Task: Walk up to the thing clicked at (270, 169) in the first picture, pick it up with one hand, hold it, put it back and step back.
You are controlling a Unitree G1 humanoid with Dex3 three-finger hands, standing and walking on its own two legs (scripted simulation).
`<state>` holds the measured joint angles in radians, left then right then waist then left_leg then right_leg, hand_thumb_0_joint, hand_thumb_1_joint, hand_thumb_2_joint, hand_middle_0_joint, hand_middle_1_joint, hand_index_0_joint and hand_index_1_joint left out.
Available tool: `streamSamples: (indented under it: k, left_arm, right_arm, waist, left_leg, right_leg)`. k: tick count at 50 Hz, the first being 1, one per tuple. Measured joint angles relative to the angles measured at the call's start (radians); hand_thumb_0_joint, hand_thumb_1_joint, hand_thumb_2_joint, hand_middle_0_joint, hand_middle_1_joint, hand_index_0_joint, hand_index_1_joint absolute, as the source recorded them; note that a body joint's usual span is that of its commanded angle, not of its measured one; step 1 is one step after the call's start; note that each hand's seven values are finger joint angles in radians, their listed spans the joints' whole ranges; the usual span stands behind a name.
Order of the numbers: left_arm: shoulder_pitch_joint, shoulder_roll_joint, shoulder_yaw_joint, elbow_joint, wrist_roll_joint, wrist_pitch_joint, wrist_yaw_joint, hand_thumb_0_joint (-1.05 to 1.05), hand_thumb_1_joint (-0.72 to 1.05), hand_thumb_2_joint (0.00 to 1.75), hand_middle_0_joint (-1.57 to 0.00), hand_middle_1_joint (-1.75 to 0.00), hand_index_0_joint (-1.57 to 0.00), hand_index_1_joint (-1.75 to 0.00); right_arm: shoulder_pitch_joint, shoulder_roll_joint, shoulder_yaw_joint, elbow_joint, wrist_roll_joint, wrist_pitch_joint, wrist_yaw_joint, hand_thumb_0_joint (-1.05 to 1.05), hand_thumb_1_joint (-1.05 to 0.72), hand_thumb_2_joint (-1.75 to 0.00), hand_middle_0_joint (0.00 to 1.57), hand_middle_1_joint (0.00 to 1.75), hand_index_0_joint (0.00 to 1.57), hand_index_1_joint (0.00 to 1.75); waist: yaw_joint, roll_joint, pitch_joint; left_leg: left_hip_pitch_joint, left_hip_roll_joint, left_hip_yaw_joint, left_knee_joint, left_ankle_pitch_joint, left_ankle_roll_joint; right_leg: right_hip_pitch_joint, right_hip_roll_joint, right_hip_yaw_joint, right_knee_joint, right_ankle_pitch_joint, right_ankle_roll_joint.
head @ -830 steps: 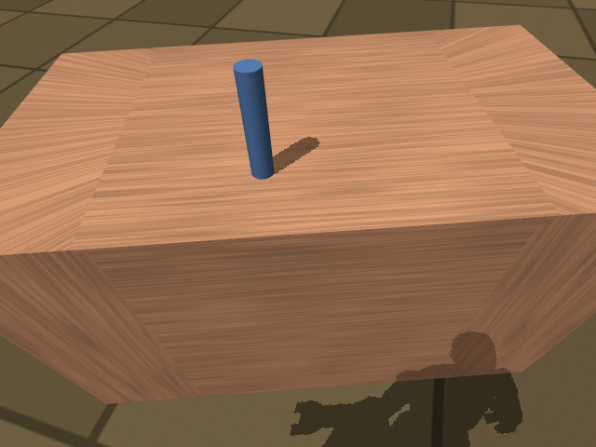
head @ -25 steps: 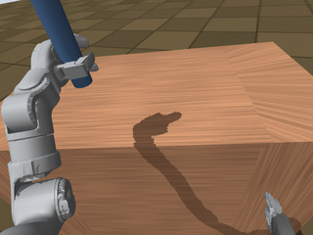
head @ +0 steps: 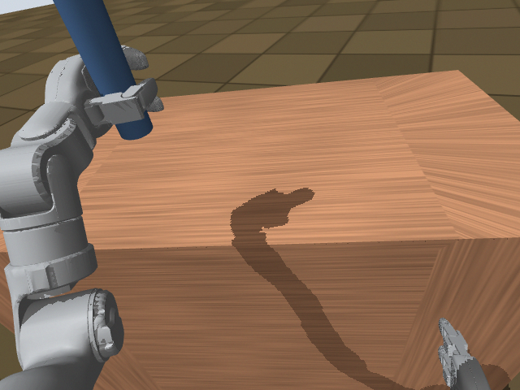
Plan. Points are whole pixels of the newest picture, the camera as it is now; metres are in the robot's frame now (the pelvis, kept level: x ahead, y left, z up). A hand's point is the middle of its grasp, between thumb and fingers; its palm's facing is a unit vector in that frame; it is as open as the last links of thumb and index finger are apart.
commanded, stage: hold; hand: left
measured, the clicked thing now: (101, 51) +0.34 +0.18 +0.40
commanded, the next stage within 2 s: none
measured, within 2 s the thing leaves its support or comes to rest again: neither
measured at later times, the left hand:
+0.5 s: hand (142, 105) +0.33 +0.15 +0.34, palm faces +0.07 -1.00 -0.02, open 5.5 cm
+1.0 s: hand (132, 99) +0.33 +0.16 +0.35, palm faces +0.07 -1.00 +0.00, open 5.5 cm
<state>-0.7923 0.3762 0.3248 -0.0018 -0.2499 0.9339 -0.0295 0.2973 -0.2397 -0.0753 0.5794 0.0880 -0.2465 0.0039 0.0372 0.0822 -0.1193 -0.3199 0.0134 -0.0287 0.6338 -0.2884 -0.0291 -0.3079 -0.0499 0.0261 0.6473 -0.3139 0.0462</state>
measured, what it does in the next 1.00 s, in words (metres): stands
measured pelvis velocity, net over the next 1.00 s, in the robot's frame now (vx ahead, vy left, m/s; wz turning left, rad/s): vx -0.01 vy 0.00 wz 0.00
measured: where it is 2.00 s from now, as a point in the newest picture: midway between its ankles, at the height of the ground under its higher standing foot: outside the picture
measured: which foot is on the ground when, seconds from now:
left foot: down 0.00-1.00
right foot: down 0.00-1.00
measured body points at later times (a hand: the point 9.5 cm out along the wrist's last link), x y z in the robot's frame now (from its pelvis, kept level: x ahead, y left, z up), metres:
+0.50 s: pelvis -0.01 +0.00 +0.00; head -0.07 -0.04 +0.44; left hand +0.32 +0.20 +0.34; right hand +0.17 -0.25 -0.06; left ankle +0.03 +0.14 -0.72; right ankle +0.02 -0.15 -0.72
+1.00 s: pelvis -0.01 +0.00 +0.00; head -0.07 -0.03 +0.44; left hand +0.32 +0.21 +0.35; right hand +0.17 -0.24 -0.06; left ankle +0.03 +0.14 -0.72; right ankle +0.02 -0.15 -0.72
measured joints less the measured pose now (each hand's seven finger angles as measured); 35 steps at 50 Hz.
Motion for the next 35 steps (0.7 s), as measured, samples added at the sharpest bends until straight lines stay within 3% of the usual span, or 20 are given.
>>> streamSamples:
  k: [14,26,35]
  left_arm:
    - [-0.026,0.008,0.015,-0.007,-0.019,0.047,-0.001,-0.02,0.12,1.17,-0.99,-1.16,-1.01,-1.16]
    - [0.05,-0.022,-0.012,-0.083,-0.031,0.051,0.007,-0.01,0.12,1.17,-0.99,-1.16,-1.01,-1.16]
    - [-0.041,0.013,0.016,-0.009,-0.017,0.031,0.025,-0.01,0.11,1.18,-0.99,-1.16,-1.02,-1.15]
  right_arm:
    - [-0.009,-0.008,-0.008,0.011,0.009,-0.002,-0.003,-0.02,0.56,-0.05,0.05,0.05,0.05,0.05]
    - [-0.005,0.005,-0.008,-0.01,0.016,-0.01,-0.001,-0.02,0.56,-0.05,0.05,0.05,0.06,0.05]
    - [-0.006,-0.006,-0.022,0.016,0.015,-0.019,-0.018,-0.02,0.56,-0.05,0.05,0.05,0.05,0.05]
  waist:
    - [0.004,0.007,-0.015]
    - [0.0,-0.001,-0.003]
    - [-0.002,-0.007,-0.015]
  left_leg:
    - [0.001,-0.001,0.0,-0.002,0.004,-0.002]
    - [-0.004,0.0,-0.001,0.0,0.01,-0.003]
    - [-0.005,-0.002,0.0,0.011,0.002,-0.001]
  right_leg:
    - [-0.005,-0.001,0.0,0.012,-0.003,-0.002]
    - [-0.01,0.0,0.0,0.014,0.002,-0.003]
    - [-0.009,-0.001,0.001,0.02,-0.003,0.0]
